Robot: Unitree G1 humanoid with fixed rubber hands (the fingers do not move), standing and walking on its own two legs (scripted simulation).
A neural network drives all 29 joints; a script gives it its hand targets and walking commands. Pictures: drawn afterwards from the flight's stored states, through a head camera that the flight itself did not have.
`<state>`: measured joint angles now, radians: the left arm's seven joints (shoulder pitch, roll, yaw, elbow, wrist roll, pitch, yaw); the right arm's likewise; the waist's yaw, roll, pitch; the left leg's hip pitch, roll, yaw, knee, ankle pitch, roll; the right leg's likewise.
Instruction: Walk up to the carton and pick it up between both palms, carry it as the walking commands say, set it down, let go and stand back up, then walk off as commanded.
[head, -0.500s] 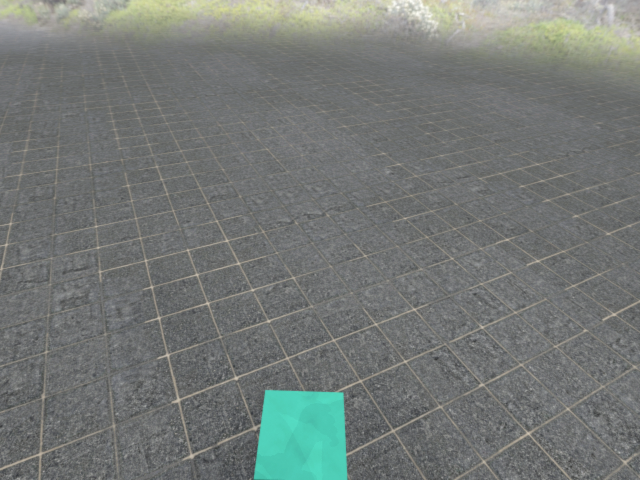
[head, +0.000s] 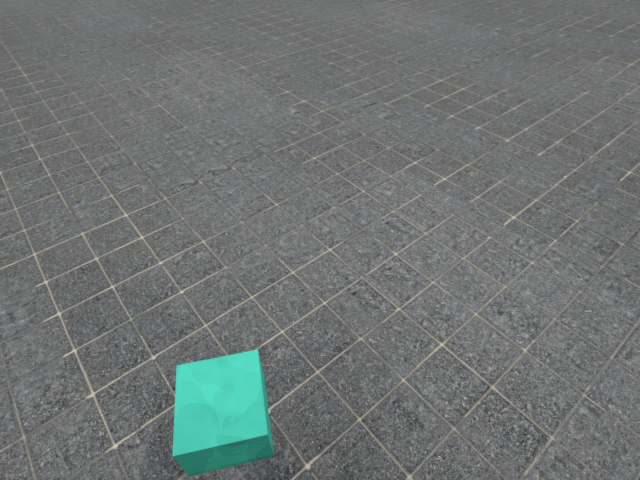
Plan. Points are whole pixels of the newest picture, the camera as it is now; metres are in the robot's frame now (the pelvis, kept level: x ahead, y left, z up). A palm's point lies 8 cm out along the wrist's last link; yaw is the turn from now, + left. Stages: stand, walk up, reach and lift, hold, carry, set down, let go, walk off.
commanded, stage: walk off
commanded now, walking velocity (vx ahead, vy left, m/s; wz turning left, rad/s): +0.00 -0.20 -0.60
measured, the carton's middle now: (225, 410) +0.48 +0.29 -0.66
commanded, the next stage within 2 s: none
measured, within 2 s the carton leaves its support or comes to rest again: neither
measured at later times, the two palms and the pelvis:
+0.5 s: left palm out of the picture +0.12 +0.11 -0.13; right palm out of the picture +0.01 -0.37 -0.09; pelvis +0.01 -0.10 +0.02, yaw -15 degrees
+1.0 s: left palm out of the picture +0.15 -0.09 -0.14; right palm out of the picture -0.07 -0.53 -0.10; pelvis -0.03 -0.26 +0.00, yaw -31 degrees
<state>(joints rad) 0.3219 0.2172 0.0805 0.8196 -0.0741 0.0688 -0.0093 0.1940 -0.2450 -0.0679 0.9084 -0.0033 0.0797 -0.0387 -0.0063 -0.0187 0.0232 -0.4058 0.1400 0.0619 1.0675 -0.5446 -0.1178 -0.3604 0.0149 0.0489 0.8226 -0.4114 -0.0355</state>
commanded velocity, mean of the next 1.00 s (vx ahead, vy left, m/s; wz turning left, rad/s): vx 0.00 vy -0.20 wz -0.60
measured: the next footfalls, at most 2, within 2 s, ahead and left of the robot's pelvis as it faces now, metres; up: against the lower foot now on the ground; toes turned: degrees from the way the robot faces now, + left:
left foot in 0.26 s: +0.06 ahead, +0.02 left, +0.00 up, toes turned -4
right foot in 0.68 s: +0.03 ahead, -0.38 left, +0.00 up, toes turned -23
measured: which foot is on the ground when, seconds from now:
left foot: up 0.00-0.24, down 0.26-0.68, up 0.70-0.96, down 0.98-1.00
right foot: down 0.00-0.28, up 0.30-0.66, down 0.68-1.00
